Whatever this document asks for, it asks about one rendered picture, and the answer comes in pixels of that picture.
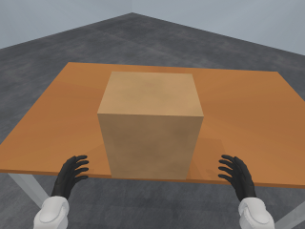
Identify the right robot hand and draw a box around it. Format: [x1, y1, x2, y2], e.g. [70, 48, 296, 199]
[218, 155, 257, 202]

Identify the table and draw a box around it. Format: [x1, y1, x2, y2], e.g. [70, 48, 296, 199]
[0, 62, 305, 229]

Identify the left robot hand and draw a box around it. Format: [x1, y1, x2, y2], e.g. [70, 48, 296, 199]
[51, 155, 89, 200]

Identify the carton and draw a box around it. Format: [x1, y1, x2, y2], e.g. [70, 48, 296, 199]
[97, 72, 204, 180]

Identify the robot left forearm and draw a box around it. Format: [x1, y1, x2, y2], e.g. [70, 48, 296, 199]
[33, 196, 70, 229]

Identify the robot right forearm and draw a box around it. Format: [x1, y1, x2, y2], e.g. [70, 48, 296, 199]
[238, 197, 275, 229]

